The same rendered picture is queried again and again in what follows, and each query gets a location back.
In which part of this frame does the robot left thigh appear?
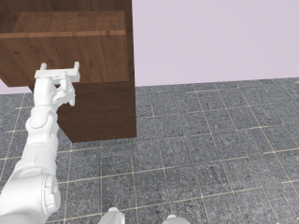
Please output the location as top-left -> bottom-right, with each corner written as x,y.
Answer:
98,211 -> 125,224

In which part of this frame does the drawer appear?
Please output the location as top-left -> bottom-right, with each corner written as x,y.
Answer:
0,10 -> 129,88

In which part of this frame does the left robot upper arm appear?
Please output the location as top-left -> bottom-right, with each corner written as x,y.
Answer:
0,173 -> 61,224

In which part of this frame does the left robot forearm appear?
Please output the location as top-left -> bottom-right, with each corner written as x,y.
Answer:
0,105 -> 59,216

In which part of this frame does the cabinet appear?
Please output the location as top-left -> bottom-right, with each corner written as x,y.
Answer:
0,0 -> 137,143

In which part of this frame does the robot left shin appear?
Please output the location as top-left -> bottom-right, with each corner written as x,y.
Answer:
108,207 -> 119,212

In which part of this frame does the robot left hand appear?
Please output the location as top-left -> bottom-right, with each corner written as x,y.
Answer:
34,69 -> 76,112

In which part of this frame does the handle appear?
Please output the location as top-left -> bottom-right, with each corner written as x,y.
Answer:
35,62 -> 80,82

